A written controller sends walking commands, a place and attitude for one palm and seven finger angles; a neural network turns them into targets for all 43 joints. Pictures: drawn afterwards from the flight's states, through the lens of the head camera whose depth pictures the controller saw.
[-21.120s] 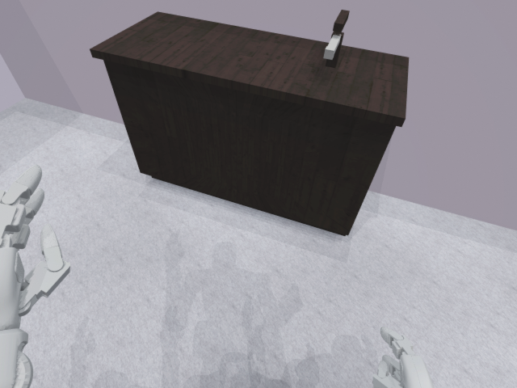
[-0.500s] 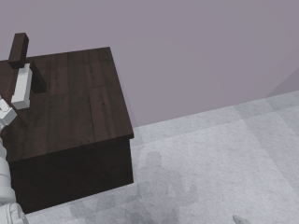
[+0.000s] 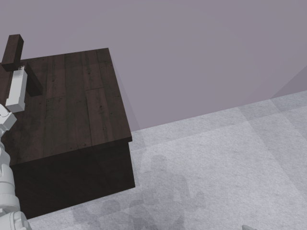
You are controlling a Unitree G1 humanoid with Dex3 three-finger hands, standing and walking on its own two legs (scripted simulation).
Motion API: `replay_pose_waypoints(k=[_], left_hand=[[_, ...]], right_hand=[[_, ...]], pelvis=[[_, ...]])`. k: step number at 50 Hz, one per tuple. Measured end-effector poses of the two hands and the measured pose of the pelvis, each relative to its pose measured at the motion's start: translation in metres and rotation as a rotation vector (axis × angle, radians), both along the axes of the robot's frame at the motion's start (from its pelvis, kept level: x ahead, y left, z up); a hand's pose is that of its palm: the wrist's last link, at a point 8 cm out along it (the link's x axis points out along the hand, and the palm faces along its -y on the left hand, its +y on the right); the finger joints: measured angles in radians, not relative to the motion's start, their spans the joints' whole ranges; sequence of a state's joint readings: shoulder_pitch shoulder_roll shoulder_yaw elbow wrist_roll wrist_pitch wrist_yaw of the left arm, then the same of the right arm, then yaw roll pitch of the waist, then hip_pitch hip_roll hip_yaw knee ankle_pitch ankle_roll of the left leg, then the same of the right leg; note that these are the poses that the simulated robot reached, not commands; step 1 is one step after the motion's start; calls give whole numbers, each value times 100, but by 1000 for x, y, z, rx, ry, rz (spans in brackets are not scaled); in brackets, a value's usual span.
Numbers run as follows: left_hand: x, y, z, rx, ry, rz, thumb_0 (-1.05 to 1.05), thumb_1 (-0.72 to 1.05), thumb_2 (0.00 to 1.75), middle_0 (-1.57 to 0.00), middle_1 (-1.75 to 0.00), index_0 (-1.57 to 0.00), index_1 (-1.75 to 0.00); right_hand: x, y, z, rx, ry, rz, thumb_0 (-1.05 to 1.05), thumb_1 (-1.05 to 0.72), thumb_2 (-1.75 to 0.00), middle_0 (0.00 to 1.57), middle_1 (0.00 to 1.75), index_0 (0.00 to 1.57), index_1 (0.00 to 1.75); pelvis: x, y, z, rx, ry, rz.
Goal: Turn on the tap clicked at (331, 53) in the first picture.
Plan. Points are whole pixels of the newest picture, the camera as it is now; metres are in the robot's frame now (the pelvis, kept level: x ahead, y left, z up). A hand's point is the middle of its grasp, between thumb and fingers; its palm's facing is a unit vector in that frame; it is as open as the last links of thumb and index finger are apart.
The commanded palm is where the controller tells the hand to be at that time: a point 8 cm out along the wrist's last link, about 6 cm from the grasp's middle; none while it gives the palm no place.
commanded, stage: push the lever round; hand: left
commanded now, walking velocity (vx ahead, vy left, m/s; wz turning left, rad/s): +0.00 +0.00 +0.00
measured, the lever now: (15, 104) +0.39 +0.36 +0.10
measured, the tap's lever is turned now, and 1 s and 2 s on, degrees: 1 31 56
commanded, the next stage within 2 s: none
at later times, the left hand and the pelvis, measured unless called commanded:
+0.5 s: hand (27, 113) +0.37 +0.33 +0.09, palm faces +0.63 -0.77 -0.05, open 7.7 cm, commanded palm +0.34 +0.35 +0.09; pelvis +0.00 +0.00 +0.00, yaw +1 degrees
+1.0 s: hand (47, 104) +0.41 +0.30 +0.09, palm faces +0.71 -0.70 -0.06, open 7.8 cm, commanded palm +0.36 +0.31 +0.09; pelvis +0.00 +0.00 +0.00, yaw +1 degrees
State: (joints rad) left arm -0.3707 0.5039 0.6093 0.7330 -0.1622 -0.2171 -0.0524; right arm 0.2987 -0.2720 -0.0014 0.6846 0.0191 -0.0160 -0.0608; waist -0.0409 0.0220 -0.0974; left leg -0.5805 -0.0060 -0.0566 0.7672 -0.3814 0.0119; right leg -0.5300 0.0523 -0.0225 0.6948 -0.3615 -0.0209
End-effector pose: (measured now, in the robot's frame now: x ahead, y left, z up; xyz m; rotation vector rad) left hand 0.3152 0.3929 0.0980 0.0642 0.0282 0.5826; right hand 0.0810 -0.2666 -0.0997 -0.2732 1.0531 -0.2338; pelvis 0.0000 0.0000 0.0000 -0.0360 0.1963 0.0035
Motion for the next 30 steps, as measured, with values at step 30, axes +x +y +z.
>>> replay_pose_waypoints(k=[30], left_hand=[[12,-39,-7,-13,-6,125,0,91,92,-15,-15,-15,-15]], right_hand=[[18,15,-5,31,-16,62,0,-91,-90,20,30,21,30]], pelvis=[[-4,0,0,3,-14,26]])
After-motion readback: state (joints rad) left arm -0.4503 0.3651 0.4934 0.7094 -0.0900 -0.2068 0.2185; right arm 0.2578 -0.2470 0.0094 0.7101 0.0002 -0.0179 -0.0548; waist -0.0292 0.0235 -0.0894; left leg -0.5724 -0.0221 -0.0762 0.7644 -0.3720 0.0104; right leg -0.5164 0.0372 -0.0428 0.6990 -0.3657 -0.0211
